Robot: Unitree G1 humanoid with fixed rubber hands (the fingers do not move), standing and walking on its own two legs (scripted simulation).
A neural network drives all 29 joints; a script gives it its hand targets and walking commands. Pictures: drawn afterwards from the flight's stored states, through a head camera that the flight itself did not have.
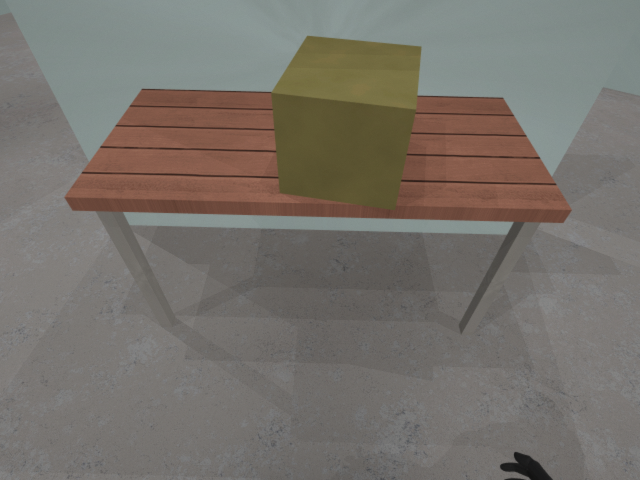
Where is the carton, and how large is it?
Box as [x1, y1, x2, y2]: [271, 36, 420, 209]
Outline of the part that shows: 307,36 271,92 280,192 394,209 416,106 420,46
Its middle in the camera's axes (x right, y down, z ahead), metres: +0.06 -0.29 +0.90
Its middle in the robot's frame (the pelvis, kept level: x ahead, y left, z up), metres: +0.86 -0.07 +0.00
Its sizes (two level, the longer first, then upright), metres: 0.298 0.272 0.246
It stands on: a table, 0.63 m high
